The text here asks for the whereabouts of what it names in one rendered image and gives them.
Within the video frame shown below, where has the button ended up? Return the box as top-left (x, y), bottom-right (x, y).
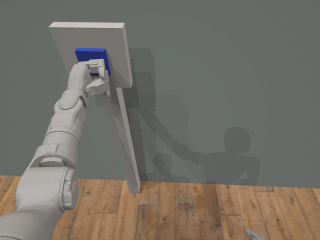
top-left (75, 48), bottom-right (111, 77)

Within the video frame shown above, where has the right robot hand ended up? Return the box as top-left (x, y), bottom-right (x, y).
top-left (245, 229), bottom-right (265, 240)

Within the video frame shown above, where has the left robot hand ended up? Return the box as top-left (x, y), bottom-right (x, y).
top-left (67, 59), bottom-right (111, 102)

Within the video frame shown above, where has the panel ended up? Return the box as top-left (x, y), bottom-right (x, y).
top-left (48, 22), bottom-right (141, 194)

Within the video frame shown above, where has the left robot forearm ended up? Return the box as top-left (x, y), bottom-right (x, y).
top-left (15, 89), bottom-right (88, 208)

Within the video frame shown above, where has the left robot upper arm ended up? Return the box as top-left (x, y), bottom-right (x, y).
top-left (0, 166), bottom-right (79, 240)

